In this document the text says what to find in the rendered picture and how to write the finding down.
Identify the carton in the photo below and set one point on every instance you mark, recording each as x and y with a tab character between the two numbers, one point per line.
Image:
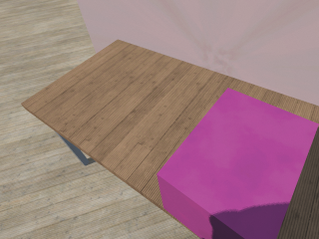
233	177

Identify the table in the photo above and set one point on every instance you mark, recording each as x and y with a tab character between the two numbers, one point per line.
130	108

